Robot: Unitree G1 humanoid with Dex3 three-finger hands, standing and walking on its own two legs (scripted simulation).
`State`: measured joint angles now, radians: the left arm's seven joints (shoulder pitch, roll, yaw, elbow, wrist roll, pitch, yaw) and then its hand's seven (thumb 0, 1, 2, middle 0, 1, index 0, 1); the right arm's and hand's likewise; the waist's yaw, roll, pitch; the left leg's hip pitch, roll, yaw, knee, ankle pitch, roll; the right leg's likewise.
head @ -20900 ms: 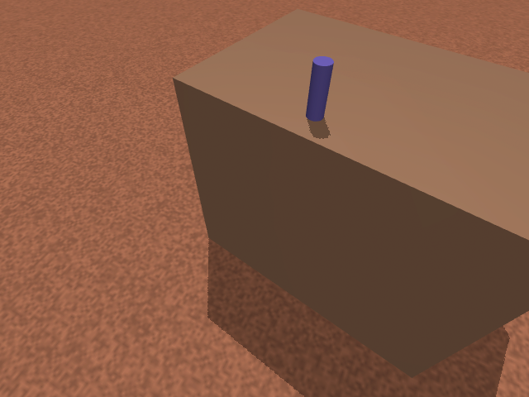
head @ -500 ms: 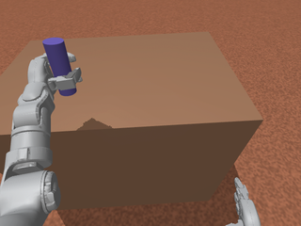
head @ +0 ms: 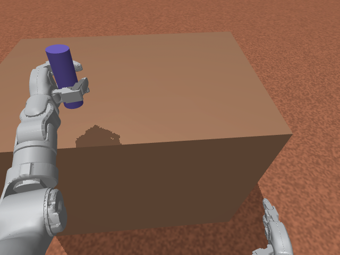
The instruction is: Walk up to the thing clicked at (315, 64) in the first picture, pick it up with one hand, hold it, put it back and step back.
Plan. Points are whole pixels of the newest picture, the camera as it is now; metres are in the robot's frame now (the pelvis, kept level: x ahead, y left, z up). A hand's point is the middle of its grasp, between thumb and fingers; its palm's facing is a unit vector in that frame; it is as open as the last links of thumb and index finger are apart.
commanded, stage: lower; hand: left
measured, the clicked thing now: (66, 79) +0.45 +0.21 +0.20
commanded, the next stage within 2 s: loosen in 1.14 s
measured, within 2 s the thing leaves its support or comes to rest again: rests again in 1.14 s
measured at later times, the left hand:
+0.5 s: hand (83, 96) +0.47 +0.20 +0.14, palm faces +0.17 -0.98 +0.01, open 6.2 cm
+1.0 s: hand (87, 106) +0.47 +0.20 +0.10, palm faces +0.15 -0.99 -0.02, open 6.2 cm
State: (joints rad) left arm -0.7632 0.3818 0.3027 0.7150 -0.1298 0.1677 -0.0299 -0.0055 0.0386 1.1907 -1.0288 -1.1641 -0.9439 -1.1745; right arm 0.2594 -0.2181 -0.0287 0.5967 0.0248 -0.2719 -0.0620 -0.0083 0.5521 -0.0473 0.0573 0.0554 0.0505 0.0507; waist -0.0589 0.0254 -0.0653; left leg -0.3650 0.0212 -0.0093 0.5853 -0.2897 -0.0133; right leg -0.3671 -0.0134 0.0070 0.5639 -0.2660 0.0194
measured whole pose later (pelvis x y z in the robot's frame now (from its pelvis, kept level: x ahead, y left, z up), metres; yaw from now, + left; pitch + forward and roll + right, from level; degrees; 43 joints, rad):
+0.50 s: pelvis +0.00 +0.00 +0.00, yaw -1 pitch +8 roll -1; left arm -0.77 0.40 0.32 0.90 -0.13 -0.05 -0.03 -0.01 0.04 1.19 -1.02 -1.17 -0.94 -1.18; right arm 0.23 -0.22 -0.03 0.57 0.01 -0.19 -0.07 -0.01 0.54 -0.05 0.06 0.06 0.05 0.05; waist -0.09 0.01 -0.07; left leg -0.46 0.03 0.00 0.64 -0.31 -0.01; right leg -0.46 0.00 0.02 0.59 -0.27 0.02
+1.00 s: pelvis +0.01 +0.00 -0.02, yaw -1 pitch +11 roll -1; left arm -0.71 0.40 0.31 0.91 -0.13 -0.14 -0.07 -0.01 0.04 1.18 -1.02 -1.17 -0.94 -1.18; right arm 0.27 -0.21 -0.02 0.45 0.01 -0.11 -0.05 -0.01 0.52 -0.06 0.06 0.06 0.05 0.05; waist -0.10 0.01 -0.11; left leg -0.57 0.04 -0.01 0.75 -0.38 -0.01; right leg -0.56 0.00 0.01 0.70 -0.33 0.02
